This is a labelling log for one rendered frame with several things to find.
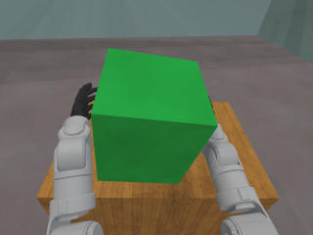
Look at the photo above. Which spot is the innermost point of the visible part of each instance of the pedestal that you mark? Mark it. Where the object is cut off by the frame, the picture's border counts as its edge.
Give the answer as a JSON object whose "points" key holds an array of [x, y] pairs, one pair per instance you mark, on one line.
{"points": [[187, 208]]}

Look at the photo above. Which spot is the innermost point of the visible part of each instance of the left robot hand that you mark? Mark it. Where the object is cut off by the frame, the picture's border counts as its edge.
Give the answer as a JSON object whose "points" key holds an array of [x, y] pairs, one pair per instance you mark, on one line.
{"points": [[81, 101]]}

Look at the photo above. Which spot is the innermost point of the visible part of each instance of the right robot forearm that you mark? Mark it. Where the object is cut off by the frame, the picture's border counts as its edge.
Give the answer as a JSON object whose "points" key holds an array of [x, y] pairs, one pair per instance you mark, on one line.
{"points": [[234, 194]]}

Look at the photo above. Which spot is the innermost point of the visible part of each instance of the carton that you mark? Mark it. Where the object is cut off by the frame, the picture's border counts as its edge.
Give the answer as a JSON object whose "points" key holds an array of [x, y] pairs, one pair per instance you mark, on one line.
{"points": [[151, 118]]}

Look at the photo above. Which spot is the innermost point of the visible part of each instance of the left robot forearm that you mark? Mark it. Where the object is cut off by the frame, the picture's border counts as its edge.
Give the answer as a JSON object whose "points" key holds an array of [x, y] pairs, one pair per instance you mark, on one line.
{"points": [[72, 172]]}

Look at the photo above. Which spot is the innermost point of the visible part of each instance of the right robot upper arm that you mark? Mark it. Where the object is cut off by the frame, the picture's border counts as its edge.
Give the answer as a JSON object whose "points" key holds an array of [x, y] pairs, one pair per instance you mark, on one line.
{"points": [[247, 224]]}

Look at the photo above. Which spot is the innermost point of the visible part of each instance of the left robot upper arm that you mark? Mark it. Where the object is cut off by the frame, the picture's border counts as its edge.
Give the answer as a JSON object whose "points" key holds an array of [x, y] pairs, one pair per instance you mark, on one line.
{"points": [[87, 227]]}

